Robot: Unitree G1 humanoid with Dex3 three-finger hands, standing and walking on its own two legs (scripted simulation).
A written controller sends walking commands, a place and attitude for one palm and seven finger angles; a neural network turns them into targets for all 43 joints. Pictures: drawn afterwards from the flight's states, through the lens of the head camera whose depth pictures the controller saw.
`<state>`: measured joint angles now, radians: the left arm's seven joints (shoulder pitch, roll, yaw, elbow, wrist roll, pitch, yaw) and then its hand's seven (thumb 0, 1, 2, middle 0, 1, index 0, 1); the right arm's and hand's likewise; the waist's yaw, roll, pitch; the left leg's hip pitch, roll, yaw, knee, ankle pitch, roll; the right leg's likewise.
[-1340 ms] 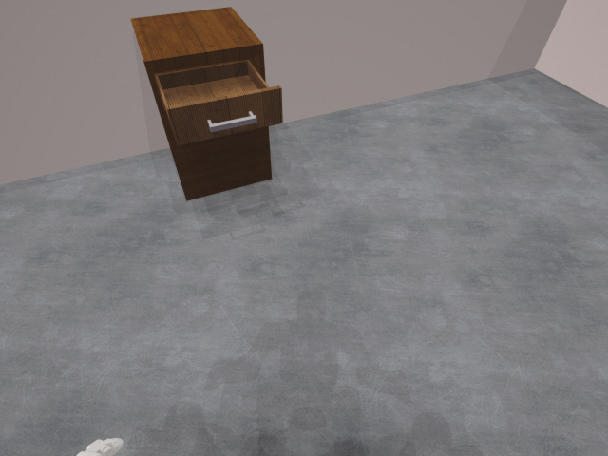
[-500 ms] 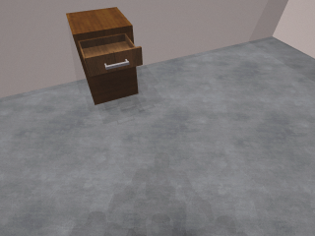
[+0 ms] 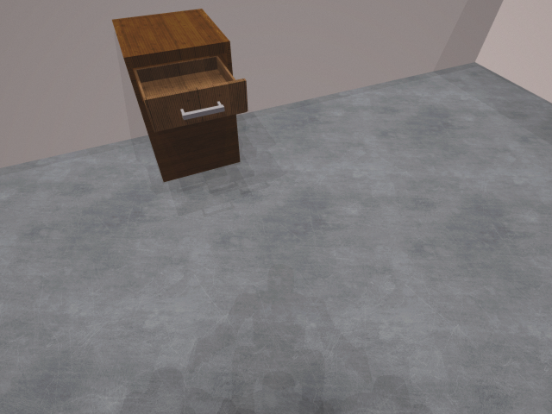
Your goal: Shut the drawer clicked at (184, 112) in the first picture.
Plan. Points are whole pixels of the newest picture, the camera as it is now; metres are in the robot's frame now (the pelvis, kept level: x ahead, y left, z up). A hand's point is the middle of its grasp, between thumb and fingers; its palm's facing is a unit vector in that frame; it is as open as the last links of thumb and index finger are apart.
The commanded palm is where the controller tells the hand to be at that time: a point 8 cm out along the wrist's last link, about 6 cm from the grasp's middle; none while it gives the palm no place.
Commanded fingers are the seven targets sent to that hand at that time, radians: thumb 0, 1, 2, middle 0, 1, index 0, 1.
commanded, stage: look at it before walking up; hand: left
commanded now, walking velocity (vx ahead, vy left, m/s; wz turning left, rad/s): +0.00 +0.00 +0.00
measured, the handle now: (202, 109) +1.17 +0.35 -0.22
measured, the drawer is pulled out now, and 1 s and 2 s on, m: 0.26 0.26 0.26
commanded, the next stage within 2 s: walk to a spot facing it in 0.10 s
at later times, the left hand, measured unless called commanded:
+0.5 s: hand out of the picture +0.05 +0.20 -0.19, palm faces -0.06 -0.97 -0.22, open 7.4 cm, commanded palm none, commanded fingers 0.00 0.90 0.90 -0.20 -0.30 -0.20 -0.30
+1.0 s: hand out of the picture +0.16 +0.14 -0.19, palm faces -0.06 -0.99 -0.15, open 7.4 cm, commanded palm none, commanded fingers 0.00 0.90 0.90 -0.20 -0.30 -0.20 -0.30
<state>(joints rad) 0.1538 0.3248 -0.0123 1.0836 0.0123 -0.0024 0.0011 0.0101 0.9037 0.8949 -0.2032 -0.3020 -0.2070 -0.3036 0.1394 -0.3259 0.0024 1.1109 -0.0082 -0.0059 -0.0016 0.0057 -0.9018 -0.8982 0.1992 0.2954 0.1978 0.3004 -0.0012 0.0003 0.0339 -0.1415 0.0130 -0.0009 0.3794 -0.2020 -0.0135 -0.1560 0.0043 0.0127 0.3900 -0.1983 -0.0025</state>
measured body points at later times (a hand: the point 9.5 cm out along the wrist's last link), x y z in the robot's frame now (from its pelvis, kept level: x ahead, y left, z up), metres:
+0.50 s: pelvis +0.06 +0.00 -0.02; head +0.05 +0.00 +0.43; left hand +0.06 +0.25 -0.17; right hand +0.05 -0.25 -0.17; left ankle +0.00 +0.13 -0.75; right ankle +0.01 -0.11 -0.74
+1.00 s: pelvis +0.27 -0.02 -0.03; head +0.30 -0.02 +0.42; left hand +0.17 +0.19 -0.18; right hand +0.36 -0.26 -0.17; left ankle +0.40 +0.05 -0.74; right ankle +0.05 -0.10 -0.74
